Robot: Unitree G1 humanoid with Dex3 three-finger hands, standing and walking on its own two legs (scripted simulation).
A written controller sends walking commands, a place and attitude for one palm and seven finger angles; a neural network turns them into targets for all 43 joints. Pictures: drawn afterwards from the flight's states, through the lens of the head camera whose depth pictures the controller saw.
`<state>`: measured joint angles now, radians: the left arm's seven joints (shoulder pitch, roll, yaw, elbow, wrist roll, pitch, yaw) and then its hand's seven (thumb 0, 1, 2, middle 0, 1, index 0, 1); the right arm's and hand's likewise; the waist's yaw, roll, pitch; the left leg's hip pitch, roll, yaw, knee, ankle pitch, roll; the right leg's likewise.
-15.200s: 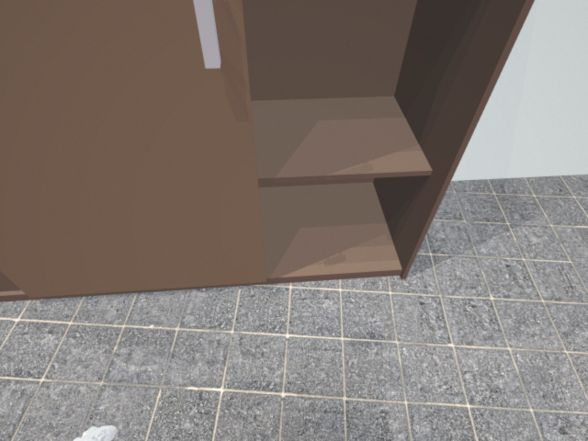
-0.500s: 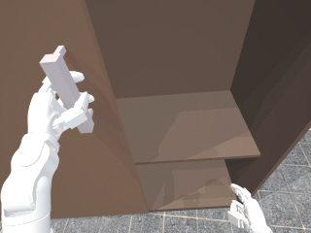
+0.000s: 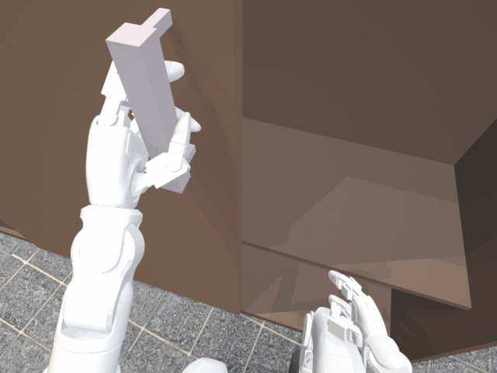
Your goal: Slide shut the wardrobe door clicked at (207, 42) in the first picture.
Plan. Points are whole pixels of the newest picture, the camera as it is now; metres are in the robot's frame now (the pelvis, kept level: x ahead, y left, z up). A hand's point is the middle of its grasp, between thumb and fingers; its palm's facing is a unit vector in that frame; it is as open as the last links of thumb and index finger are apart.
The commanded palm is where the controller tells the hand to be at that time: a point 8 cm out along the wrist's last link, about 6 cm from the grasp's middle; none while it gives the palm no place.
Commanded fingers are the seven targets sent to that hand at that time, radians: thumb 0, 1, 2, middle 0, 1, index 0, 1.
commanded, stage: step sideways, sliding the door along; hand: left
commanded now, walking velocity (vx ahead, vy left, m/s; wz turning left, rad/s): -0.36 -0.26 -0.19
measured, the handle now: (169, 112) +0.32 +0.16 +0.25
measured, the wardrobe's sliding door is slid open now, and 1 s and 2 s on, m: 0.54 0.36 0.25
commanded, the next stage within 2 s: none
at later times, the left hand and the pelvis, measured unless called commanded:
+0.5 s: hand (247, 171) +0.28 +0.06 +0.23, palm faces +0.20 -0.98 -0.07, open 7.2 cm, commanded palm +0.25 +0.05 +0.21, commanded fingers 0.00 0.90 0.90 -0.45 -1.40 -0.45 -1.40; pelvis +0.01 -0.08 +0.00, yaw -1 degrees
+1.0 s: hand (358, 204) +0.26 -0.04 +0.23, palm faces +0.07 -1.00 -0.07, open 7.3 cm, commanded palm +0.24 -0.03 +0.23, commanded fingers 0.00 0.90 0.90 -0.45 -1.40 -0.45 -1.40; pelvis -0.08 -0.15 -0.01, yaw -6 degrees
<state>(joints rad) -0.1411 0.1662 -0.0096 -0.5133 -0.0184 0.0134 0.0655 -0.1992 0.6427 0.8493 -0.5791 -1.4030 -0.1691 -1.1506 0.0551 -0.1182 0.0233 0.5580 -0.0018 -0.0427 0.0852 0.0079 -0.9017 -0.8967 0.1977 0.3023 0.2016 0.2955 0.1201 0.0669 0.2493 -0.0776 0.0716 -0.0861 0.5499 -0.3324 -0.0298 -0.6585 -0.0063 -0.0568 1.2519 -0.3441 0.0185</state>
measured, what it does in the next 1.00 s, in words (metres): steps to the right: right foot, then right foot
